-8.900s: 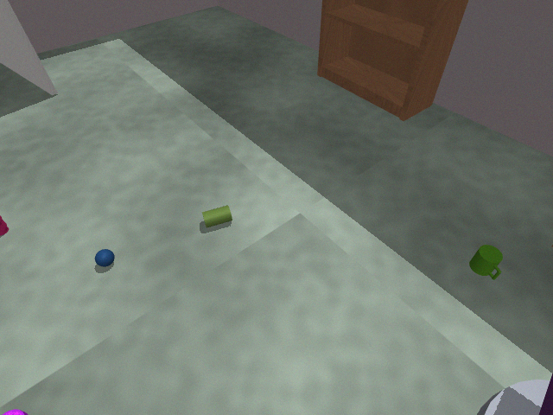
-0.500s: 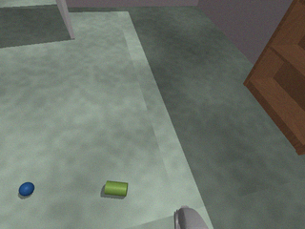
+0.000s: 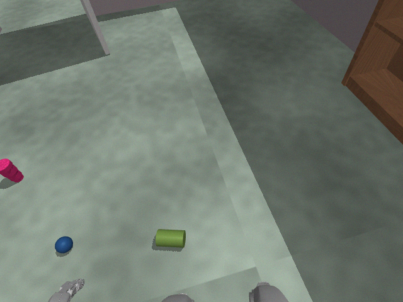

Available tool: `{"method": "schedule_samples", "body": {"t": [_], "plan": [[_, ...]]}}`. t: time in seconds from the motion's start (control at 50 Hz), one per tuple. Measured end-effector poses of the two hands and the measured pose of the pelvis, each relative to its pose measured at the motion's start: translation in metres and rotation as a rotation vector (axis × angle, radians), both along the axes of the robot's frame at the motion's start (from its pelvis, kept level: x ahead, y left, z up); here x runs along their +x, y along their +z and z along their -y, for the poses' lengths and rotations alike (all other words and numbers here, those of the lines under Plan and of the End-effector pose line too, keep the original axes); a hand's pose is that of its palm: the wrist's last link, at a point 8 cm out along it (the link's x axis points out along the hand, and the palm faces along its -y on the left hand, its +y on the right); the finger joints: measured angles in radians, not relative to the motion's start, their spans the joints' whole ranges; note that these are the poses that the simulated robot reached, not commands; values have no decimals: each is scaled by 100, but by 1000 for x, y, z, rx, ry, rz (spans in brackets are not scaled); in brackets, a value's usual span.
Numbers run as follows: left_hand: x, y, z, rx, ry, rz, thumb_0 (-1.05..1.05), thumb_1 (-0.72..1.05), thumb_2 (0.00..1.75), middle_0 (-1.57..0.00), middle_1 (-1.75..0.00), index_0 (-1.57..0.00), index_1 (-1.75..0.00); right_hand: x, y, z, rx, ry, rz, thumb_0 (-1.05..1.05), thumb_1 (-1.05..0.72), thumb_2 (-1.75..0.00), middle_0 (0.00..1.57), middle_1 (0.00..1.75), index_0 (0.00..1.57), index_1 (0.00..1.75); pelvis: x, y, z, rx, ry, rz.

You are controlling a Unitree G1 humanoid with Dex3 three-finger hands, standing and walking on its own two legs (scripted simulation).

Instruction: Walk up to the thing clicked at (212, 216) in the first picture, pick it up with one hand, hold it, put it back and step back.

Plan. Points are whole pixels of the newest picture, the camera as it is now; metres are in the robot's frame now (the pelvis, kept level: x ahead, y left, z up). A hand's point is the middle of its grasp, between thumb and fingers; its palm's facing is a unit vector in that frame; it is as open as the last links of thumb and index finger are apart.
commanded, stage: walk up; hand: left
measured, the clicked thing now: (171, 238) +0.47 +0.23 -0.69
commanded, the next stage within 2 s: none
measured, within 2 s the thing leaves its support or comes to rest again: neither
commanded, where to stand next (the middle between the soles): +0.08 +0.01 m, yaw -3 degrees
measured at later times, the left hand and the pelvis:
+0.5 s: hand out of the picture +0.09 +0.27 -0.13, palm faces -0.02 -0.94 -0.34, open 7.4 cm; pelvis +0.02 +0.01 +0.02, yaw +0 degrees
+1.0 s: hand out of the picture +0.15 +0.26 -0.10, palm faces -0.02 -0.93 -0.37, open 7.4 cm; pelvis +0.02 +0.00 +0.03, yaw +0 degrees
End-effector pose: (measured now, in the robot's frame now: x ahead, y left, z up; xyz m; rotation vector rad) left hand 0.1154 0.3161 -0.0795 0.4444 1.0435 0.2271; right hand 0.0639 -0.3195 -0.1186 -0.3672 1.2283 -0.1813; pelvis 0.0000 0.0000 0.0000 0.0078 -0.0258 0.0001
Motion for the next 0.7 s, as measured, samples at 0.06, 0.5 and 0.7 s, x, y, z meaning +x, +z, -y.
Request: {"method": "schedule_samples", "body": {"t": [0.06,0.5,0.7], "plan": [[-23,-1,-26,28,39,-36,1,90,89,-21,-30,-21,-30,-10,0,-13,10,-3,-3,1,-91,-90,21,30,21,30,-4,-1,-12,22,2,8],[-35,-16,-2,-120,58,-119,1,90,89,-20,-30,-21,-30,15,37,-4,-60,-16,69,1,-90,-90,21,30,21,30,24,16,-11,6,-1,19],[11,-15,13,-118,37,-58,1,91,89,-20,-30,-21,-30,37,42,5,-56,-16,92,1,-90,-90,21,30,21,30,36,18,5,-13,-6,26]]}}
